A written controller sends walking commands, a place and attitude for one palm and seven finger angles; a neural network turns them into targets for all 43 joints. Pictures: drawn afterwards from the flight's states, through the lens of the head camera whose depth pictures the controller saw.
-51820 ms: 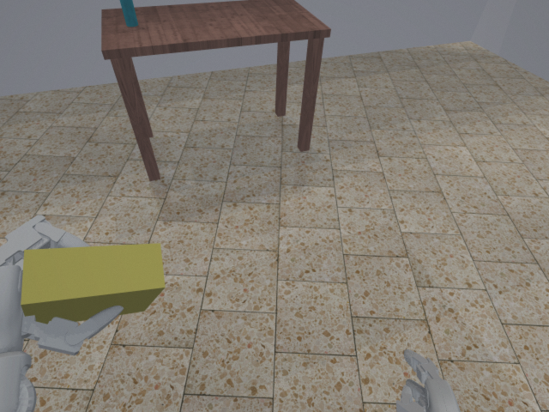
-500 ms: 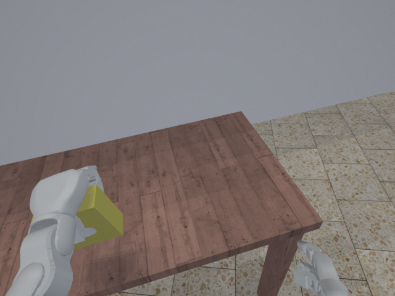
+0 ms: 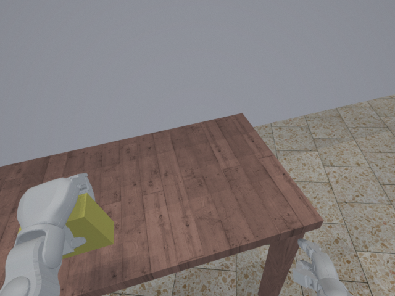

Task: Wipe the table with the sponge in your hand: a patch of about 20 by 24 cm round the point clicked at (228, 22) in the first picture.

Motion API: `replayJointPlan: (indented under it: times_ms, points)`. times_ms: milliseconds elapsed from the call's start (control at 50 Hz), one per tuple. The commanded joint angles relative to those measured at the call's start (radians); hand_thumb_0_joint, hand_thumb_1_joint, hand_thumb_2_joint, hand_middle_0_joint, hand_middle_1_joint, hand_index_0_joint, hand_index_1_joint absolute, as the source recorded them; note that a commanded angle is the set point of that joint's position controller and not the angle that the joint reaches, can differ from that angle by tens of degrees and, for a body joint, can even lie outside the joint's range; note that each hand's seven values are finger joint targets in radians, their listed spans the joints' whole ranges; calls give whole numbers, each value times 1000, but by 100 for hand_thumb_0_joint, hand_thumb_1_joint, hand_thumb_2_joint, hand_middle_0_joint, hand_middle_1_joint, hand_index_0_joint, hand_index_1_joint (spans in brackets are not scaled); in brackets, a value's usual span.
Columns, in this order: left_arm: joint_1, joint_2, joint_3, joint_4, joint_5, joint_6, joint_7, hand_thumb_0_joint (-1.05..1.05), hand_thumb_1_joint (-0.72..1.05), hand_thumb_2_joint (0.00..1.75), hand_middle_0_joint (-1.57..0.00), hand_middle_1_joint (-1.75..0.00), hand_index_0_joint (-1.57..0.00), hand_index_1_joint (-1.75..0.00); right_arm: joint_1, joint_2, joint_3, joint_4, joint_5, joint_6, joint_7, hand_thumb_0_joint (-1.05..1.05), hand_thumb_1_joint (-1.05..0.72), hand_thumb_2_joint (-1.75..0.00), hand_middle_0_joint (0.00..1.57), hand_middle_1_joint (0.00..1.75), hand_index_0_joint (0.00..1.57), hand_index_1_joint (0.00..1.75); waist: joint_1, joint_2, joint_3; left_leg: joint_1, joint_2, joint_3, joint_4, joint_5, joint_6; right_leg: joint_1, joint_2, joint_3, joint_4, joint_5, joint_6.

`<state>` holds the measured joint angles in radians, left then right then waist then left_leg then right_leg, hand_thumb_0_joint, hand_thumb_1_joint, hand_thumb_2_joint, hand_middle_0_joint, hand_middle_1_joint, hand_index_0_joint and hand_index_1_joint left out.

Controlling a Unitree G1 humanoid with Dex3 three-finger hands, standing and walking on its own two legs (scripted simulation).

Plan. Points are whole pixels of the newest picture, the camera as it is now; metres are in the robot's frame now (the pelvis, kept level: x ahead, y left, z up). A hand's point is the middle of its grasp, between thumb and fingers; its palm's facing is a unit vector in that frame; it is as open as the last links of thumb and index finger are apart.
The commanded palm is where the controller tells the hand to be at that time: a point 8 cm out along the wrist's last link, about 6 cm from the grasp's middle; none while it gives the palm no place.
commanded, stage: bring the sponge back beside the body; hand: left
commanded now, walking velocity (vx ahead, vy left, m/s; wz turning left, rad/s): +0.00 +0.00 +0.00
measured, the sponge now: (77, 232) +0.19 +0.29 +0.06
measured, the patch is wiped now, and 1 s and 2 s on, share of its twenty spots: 1.00 1.00 1.00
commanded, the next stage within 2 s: step back with the hand held close in 0.56 s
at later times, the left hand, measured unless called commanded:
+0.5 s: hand (62, 220) +0.18 +0.29 +0.12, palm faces +0.10 -0.12 -0.99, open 9.4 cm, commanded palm +0.15 +0.28 +0.18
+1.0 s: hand (83, 198) +0.21 +0.24 +0.16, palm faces +0.30 -0.88 -0.38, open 9.4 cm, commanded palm +0.16 +0.29 +0.17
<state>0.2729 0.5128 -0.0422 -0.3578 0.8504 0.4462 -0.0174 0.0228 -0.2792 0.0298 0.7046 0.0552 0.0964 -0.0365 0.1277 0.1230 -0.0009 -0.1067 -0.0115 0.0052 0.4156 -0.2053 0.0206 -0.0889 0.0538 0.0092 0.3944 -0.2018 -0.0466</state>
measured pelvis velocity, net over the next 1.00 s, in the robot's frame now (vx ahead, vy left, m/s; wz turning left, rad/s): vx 0.00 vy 0.01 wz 0.00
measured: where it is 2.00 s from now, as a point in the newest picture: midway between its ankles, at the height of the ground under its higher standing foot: outside the picture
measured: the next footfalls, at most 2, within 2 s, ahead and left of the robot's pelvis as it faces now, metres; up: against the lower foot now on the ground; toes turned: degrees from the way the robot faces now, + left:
right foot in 1.96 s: -0.14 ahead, -0.12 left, +0.00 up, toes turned -1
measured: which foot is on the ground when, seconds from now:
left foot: down 0.00-1.00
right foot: down 0.00-1.00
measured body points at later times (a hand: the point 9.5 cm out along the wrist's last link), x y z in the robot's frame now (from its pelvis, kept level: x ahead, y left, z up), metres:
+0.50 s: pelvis +0.00 +0.00 +0.00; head -0.04 -0.04 +0.45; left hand +0.17 +0.29 +0.17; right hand +0.24 -0.20 -0.08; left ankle +0.02 +0.11 -0.74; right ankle +0.02 -0.09 -0.74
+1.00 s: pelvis +0.00 +0.01 -0.01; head -0.01 +0.02 +0.44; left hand +0.18 +0.28 +0.18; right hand +0.17 -0.23 -0.08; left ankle +0.02 +0.11 -0.74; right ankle +0.02 -0.09 -0.74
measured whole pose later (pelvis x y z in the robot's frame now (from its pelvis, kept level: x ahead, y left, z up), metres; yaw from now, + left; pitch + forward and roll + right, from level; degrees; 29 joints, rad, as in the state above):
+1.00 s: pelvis +0.00 +0.01 -0.01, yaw +0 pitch +1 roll -1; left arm 0.50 0.41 0.29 -0.60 -0.09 -0.03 0.11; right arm 0.22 -0.25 0.03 0.55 0.03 0.02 -0.09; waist 0.00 0.01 -0.05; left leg -0.35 -0.02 -0.01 0.59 -0.27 0.03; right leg -0.31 0.05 0.00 0.53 -0.25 -0.02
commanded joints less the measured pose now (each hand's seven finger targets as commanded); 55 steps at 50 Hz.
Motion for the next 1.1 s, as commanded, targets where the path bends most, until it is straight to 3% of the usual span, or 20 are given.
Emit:
replayJointPlan:
  times_ms: [0, 260, 380, 420, 620, 640, 660, 680, 700, 720, 740, 760, 780, 800, 840, 860, 880, 940, 1000, 1080]
  points:
    - [-192, 213, 161, -204, 34, -11, 49, 0, 10, 130, -120, -160, -120, -160, -298, -76, -20, -224, 0, -86, -2, 0, -90, -90, 20, 30, 20, 30, 13, -61, -121, 11, -3, -122, -52, 114, 36, -16, -38, 151, -95, 21, -33]
    - [-157, 251, 203, -253, 39, -50, 58, 0, 10, 130, -120, -160, -120, -160, -294, -79, -20, -224, -6, -104, -12, 0, -90, -90, 20, 30, 20, 30, 12, -39, -107, 15, 0, -135, -56, 99, 38, -13, -31, 171, -101, 10, -38]
    - [-171, 216, 177, -218, 33, -39, 56, 0, 10, 130, -120, -160, -120, -160, -291, -75, -18, -224, -5, -107, -13, 0, -90, -90, 20, 30, 20, 30, 17, -24, -108, 1, -3, -129, -67, 88, 37, 1, -33, 145, -94, 11, -37]
    - [-137, 207, 172, -193, 25, -35, 52, 0, 10, 130, -120, -160, -120, -160, -285, -79, -21, -215, -6, -102, -11, 0, -90, -90, 20, 30, 20, 30, 16, -57, -101, 5, -1, -128, -66, 103, 34, -5, -38, 138, -101, 23, -33]
    - [-122, 226, 192, -227, 37, -42, 55, 0, 10, 130, -120, -160, -120, -160, -277, -79, -22, -217, -11, -100, -5, 0, -90, -90, 20, 30, 20, 30, 20, -47, -120, 9, -1, -127, -59, 131, 35, 10, -35, 141, -93, 55, -36]
    - [-131, 227, 189, -235, 37, -43, 57, 0, 10, 130, -120, -160, -120, -160, -276, -79, -22, -217, -10, -97, -5, 0, -90, -90, 20, 30, 20, 30, 18, -46, -118, 10, 0, -128, -61, 131, 34, 5, -38, 141, -94, 50, -33]
    - [-164, 222, 186, -103, 53, -30, 61, 0, 10, 130, -120, -160, -120, -160, -277, -87, -19, -193, -6, -96, -14, 0, -90, -90, 20, 30, 20, 30, -7, -79, -57, -10, 3, -124, -72, 81, 31, -41, -24, 152, -111, -4, -37]
    - [-335, 46, 370, -363, -850, -265, 84, 0, 10, 130, -120, -160, -120, -160, -113, -47, -19, -411, -7, -92, -25, 0, -90, -90, 20, 30, 20, 30, -106, -204, 76, -50, 19, -108, 8, -109, 58, -257, -44, 207, -159, 21, -19]
    - [-116, 144, 419, -136, -868, -343, 101, 0, 10, 130, -120, -160, -120, -160, -41, -58, 2, -332, -26, -106, -34, 0, -90, -90, 20, 30, 20, 30, -86, -308, 1, -29, 21, -117, 37, -119, 56, -267, -81, 181, -155, -35, -18]
    - [-65, 63, 348, -106, -873, -374, 94, 0, 10, 130, -120, -160, -120, -160, -57, -44, 3, -321, -28, -105, -28, 0, -90, -90, 20, 30, 20, 30, -85, -294, 1, -37, 7, -115, 41, -111, 52, -277, -86, 164, -145, -39, -21]
    - [-82, 98, 420, -215, -907, -412, 108, 0, 10, 130, -120, -160, -120, -160, 11, -56, -15, -333, -14, -103, -37, 0, -90, -90, 20, 30, 20, 30, -86, -294, -60, -22, 32, -116, 82, -99, 44, -265, -146, 186, -144, -39, -12]
    - [-88, 130, 452, -293, -920, -444, 123, 0, 10, 130, -120, -160, -120, -160, 24, -60, -14, -324, -20, -116, -47, 0, -90, -90, 20, 30, 20, 30, -95, -237, -94, -3, 38, -111, 108, -84, 42, -275, -174, 209, -133, -23, -16]
    - [-70, 88, 422, -348, -929, -474, 128, 0, 10, 130, -120, -160, -120, -160, 27, -59, -12, -320, -25, -122, -52, 0, -90, -90, 20, 30, 20, 30, -100, -159, -154, -7, 49, -112, 119, -50, 43, -248, -197, 191, -94, 28, -19]
    - [-37, 102, 448, -402, -941, -498, 139, 0, 10, 130, -120, -160, -120, -160, 31, -68, -20, -326, -26, -128, -58, 0, -90, -90, 20, 30, 20, 30, -99, -102, -187, -21, 66, -121, 121, -11, 42, -233, -211, 192, -58, 87, -20]
    - [45, 93, 458, -474, -945, -526, 153, 0, 10, 130, -120, -160, -120, -160, 42, -82, -30, -331, -31, -134, -62, 0, -90, -90, 20, 30, 20, 30, -99, 38, -214, -70, 98, -148, 116, 74, 44, -203, -212, 177, 19, 192, -19]
    - [83, 130, 502, -504, -945, -540, 160, 0, 10, 130, -120, -160, -120, -160, 49, -88, -32, -326, -34, -137, -62, 0, -90, -90, 20, 30, 20, 30, -94, 84, -224, -93, 114, -169, 95, 115, 47, -184, -193, 156, 55, 197, -14]
    - [142, 94, 495, -490, -943, -544, 161, 0, 10, 130, -120, -160, -120, -160, 63, -79, -33, -326, -34, -138, -60, 0, -90, -90, 20, 30, 20, 30, -93, 68, -234, -125, 126, -184, 93, 163, 50, -166, -174, 124, 85, 200, -5]
    - [201, 90, 525, -449, -946, -546, 162, 0, 10, 130, -120, -160, -120, -160, 77, -79, -51, -324, -29, -127, -59, 0, -90, -90, 20, 30, 20, 30, -103, -34, -237, -166, 142, -192, 124, 244, 42, -174, -171, 121, 100, 245, 2]
    - [219, 68, 519, -364, -954, -543, 156, 0, 10, 130, -120, -160, -120, -160, 85, -82, -65, -325, -21, -124, -62, 0, -90, -90, 20, 30, 20, 30, -113, -119, -225, -180, 148, -197, 122, 230, 38, -204, -156, 103, 106, 196, 10]
    - [189, 49, 486, -332, -950, -552, 152, 0, 10, 130, -120, -160, -120, -160, 89, -92, -67, -322, -16, -135, -65, 0, -90, -90, 20, 30, 20, 30, -124, -122, -178, -217, 143, -205, 114, 99, 39, -255, -164, 109, 99, 136, 2]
